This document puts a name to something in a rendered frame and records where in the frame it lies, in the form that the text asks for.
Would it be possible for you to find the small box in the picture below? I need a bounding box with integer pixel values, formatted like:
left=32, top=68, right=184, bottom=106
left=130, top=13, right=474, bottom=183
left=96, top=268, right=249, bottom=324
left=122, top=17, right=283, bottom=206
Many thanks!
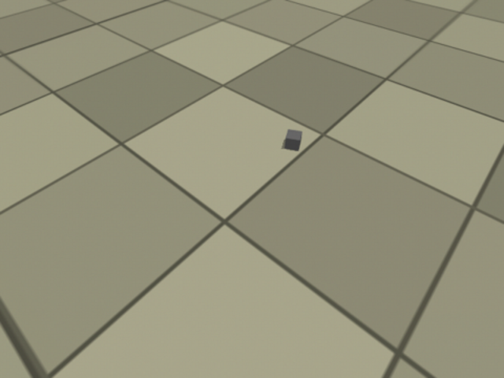
left=284, top=129, right=302, bottom=151

